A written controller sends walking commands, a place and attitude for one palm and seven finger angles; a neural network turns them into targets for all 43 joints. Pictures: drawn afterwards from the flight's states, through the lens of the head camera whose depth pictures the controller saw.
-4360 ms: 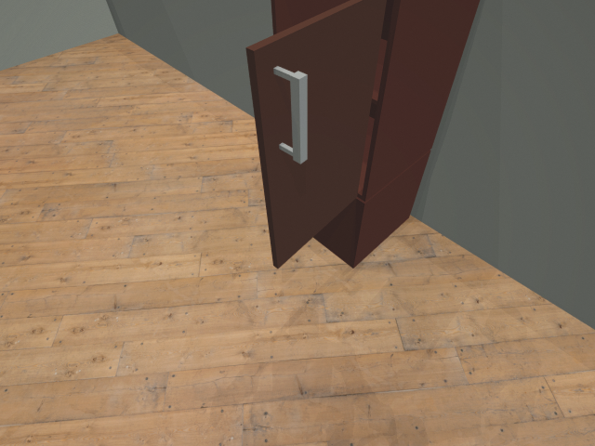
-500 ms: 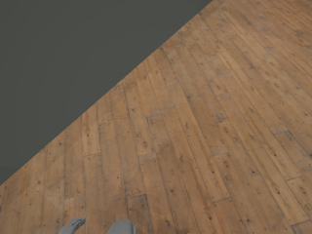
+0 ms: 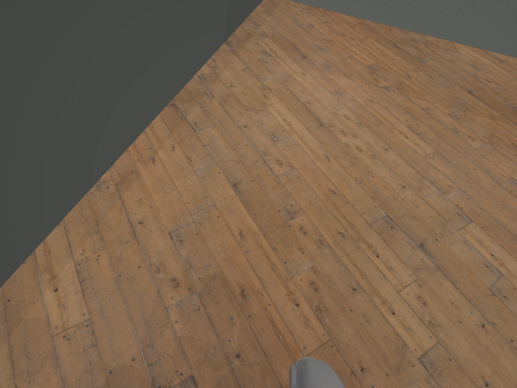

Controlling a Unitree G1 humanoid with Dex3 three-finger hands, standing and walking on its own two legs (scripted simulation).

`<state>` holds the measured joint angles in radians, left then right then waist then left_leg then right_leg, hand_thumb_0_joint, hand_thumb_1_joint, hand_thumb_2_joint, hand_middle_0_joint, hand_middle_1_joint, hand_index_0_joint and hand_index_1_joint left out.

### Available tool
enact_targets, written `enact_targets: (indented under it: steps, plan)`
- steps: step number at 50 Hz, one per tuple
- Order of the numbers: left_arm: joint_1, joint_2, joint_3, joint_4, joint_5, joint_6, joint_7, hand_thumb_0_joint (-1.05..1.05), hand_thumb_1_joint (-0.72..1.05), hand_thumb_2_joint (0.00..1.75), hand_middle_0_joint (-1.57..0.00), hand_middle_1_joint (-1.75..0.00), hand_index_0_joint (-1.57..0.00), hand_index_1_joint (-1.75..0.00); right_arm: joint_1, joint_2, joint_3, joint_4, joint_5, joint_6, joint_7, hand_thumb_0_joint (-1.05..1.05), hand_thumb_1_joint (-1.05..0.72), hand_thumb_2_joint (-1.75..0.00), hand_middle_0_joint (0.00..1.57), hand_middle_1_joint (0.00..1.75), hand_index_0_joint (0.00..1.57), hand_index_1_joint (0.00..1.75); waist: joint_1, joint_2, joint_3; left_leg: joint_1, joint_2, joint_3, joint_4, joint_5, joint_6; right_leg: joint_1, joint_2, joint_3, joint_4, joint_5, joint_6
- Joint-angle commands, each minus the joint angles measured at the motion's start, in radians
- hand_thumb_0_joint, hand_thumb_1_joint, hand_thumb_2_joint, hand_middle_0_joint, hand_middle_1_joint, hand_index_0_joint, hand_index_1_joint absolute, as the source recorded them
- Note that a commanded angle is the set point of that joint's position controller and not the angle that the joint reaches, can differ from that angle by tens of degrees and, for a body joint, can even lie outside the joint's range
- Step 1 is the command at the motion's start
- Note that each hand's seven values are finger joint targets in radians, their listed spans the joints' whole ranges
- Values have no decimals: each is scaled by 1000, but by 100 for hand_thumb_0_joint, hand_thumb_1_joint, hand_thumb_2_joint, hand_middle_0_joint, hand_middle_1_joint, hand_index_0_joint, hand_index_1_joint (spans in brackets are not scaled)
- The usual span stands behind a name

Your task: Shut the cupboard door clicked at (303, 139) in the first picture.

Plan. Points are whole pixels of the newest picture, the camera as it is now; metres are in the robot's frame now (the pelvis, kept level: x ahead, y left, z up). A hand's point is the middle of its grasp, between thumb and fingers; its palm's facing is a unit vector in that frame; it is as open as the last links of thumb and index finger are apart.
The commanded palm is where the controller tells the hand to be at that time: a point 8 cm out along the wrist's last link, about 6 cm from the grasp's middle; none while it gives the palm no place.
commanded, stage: walk around to get in front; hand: left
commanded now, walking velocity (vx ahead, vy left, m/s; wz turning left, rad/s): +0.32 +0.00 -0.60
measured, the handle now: out of the picture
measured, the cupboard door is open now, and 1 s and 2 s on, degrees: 94 94 94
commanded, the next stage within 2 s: walk to a spot facing it in 0.94 s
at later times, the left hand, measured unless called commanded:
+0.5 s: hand (230, 286) +0.32 +0.07 -0.16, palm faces -0.22 -0.94 -0.25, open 7.1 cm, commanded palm none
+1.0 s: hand (251, 235) +0.46 +0.03 -0.19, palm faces -0.26 -0.96 -0.12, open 7.4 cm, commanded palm none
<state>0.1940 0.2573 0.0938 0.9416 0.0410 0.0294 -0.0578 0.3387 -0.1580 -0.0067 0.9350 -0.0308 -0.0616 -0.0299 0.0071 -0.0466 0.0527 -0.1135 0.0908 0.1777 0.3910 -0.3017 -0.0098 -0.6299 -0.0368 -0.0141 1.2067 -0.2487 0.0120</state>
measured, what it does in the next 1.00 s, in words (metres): walks ahead, turning right: right foot, then left foot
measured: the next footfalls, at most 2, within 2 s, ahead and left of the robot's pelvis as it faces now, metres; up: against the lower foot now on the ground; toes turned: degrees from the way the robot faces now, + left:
right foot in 0.26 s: +0.22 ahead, -0.15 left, +0.00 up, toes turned -16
left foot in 0.86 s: +0.55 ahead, -0.09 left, +0.00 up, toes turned -12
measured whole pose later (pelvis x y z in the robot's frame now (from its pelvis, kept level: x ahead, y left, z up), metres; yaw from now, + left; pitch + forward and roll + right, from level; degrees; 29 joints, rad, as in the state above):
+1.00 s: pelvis +0.47 -0.13 -0.01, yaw -20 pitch +0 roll +0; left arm 0.39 0.14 0.04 1.13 0.03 -0.03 0.00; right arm 0.21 -0.15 -0.04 1.02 -0.02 -0.08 -0.03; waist 0.04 -0.04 0.05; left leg -0.26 -0.02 0.17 0.52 -0.27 0.08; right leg -0.45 -0.03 0.00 1.30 -0.30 -0.03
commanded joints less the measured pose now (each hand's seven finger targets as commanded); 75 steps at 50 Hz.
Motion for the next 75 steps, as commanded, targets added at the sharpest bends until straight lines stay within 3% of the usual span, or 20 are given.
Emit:
enact_targets:
  steps: [1, 8, 11, 12, 13, 15, 20, 28, 35, 40, 41, 43, 45, 47, 52, 63, 65, 66, 68, 75]
  plan:
    - [-151, -32, -23, -109, -9, -22, -16, 0, 90, 90, -20, -30, -20, -30, 158, -167, -42, 3, -1, -15, -8, 0, -90, -90, 20, 30, 20, 30, -57, 203, 0, 165, 222, -50, -121, 470, 64, -158, -30, -46, -110, 51, 2]
    - [-206, -17, -27, -113, -15, -36, -11, 0, 90, 90, -20, -30, -20, -30, 187, -193, -49, 51, -11, -3, -2, 0, -90, -90, 20, 30, 20, 30, -47, 221, 31, 155, 273, 63, -29, 778, 77, 101, 29, -155, -483, -27, -71]
    - [159, 65, 7, -5, -12, -60, 9, 0, 90, 90, -20, -30, -20, -30, 83, -230, -53, 24, 9, -3, 5, 0, -90, -90, 20, 30, 20, 30, 143, 142, -143, -43, 212, 122, 400, 882, 13, 649, 73, -149, -622, 39, -136]
    - [299, 192, 37, 27, -8, -70, 26, 0, 90, 90, -20, -30, -20, -30, 92, -163, -40, -6, 30, -2, 19, 0, -90, -90, 20, 30, 20, 30, 196, -97, -262, -365, 74, 121, 744, 205, -33, 939, -197, 242, -716, -12, -231]
    - [307, 255, 48, 36, -35, -66, 43, 0, 90, 90, -20, -30, -20, -30, 45, -129, -40, -40, 40, 3, 16, 0, -90, -90, 20, 30, 20, 30, 168, -208, -308, -564, -28, -22, 1040, -310, -53, 964, -392, 624, -874, 65, -302]
    - [124, 177, 20, -14, -42, -64, 59, 0, 90, 90, -20, -30, -20, -30, -27, -146, -57, -37, 27, 10, 21, 0, -90, -90, 20, 30, 20, 30, 84, -30, -77, -576, 79, -174, 1016, -81, -31, 619, -334, 449, -971, -74, -251]
    - [8, 62, -16, -16, -27, -100, 56, 0, 90, 90, -20, -30, -20, -30, 72, -88, -50, 41, 0, 52, 28, 0, -90, -90, 20, 30, 20, 30, -57, -17, -43, -406, 83, -152, 758, 57, -54, 364, -171, 158, -1016, 109, -170]
    - [226, 16, -31, 91, -34, -132, 65, 0, 90, 90, -20, -30, -20, -30, -174, -85, -52, -21, 10, 41, 40, 0, -90, -90, 20, 30, 20, 30, 15, -50, -45, -625, 34, -132, 575, 142, -57, 701, -148, 147, -941, 671, -102]
    - [337, 19, -49, 153, -27, -130, 87, 0, 90, 90, -20, -30, -20, -30, -381, -82, -43, -61, 17, 34, 58, 0, -90, -90, 20, 30, 20, 30, 49, -54, 52, -637, -14, -89, 429, 117, -26, 782, -180, 172, -956, 775, -124]
    - [299, 66, -42, 172, -25, -139, 91, 0, 90, 90, -20, -30, -20, -30, -163, -103, -48, 22, 12, 9, 36, 0, -90, -90, 20, 30, 20, 30, -80, -48, -53, -190, -153, 12, 193, 85, 55, 707, -142, 90, -669, 1207, -103]
    - [281, 62, -41, 167, -31, -139, 88, 0, 90, 90, -20, -30, -20, -30, -11, -139, -59, 69, 5, 6, 26, 0, -90, -90, 20, 30, 20, 30, -147, -24, -125, 84, -106, -37, 151, 183, 90, 532, -127, 78, -487, 1059, -81]
    - [311, -30, -60, 120, -53, -142, 70, 0, 90, 90, -20, -30, -20, -30, 209, -281, -88, 105, -9, 3, 11, 0, -90, -90, 20, 30, 20, 30, -161, 259, -317, 413, 396, -721, -10, 331, 313, 111, 93, 13, 157, -220, -54]
    - [189, -21, -43, 100, -24, -124, 73, 0, 90, 90, -20, -30, -20, -30, 39, -208, -74, 74, 11, 3, 9, 0, -90, -90, 20, 30, 20, 30, -83, 77, -40, 62, 354, -622, -143, 91, 285, -12, -6, 73, 263, -164, -57]
    - [202, -69, -42, 118, -7, -90, 50, 0, 90, 90, -20, -30, -20, -30, -26, -99, -44, 72, 9, -16, 5, 0, -90, -90, 20, 30, 20, 30, -13, 109, 90, -165, 255, -391, -212, 29, 164, 36, -56, 70, 179, -29, -38]
    - [200, -115, -42, 108, -8, -52, 41, 0, 90, 90, -20, -30, -20, -30, 55, -76, -38, 119, 15, -39, -1, 0, -90, -90, 20, 30, 20, 30, 17, 125, -2, -70, 163, -120, -181, 496, 118, 42, -61, 20, -60, 78, -7]
    - [-10, -14, -50, 25, -26, -67, 61, 0, 90, 90, -20, -30, -20, -30, 166, -128, -32, 173, 17, 20, -8, 0, -90, -90, 20, 30, 20, 30, 3, 193, -17, -21, 114, -209, 101, 945, 75, 351, 25, -101, -623, 125, -16]
    - [143, 82, -21, 57, -23, -88, 78, 0, 90, 90, -20, -30, -20, -30, 153, -108, -38, 147, 38, 21, -3, 0, -90, -90, 20, 30, 20, 30, 75, 34, -166, -279, 31, -167, 396, 629, 7, 773, -175, 61, -645, 735, -86]
    - [244, 160, -3, 81, -25, -95, 85, 0, 90, 90, -20, -30, -20, -30, 183, -81, -42, 128, 46, 24, -3, 0, -90, -90, 20, 30, 20, 30, 93, -150, -297, -447, -109, -98, 711, -297, -42, 963, -482, 270, -658, 1152, -233]
    - [156, 109, -20, 39, -31, -76, 105, 0, 90, 90, -20, -30, -20, -30, 103, -79, -44, 110, 40, 50, -1, 0, -90, -90, 20, 30, 20, 30, 74, -158, -221, -450, -19, -187, 900, -334, -39, 750, -475, 202, -761, 930, -271]
    - [-49, 52, -22, -27, -19, -62, 95, 0, 90, 90, -20, -30, -20, -30, 37, -18, -47, 75, 16, 114, 43, 0, -90, -90, 20, 30, 20, 30, -51, -98, -63, -327, 6, -78, 641, -95, -64, 348, -314, -148, -864, 388, -111]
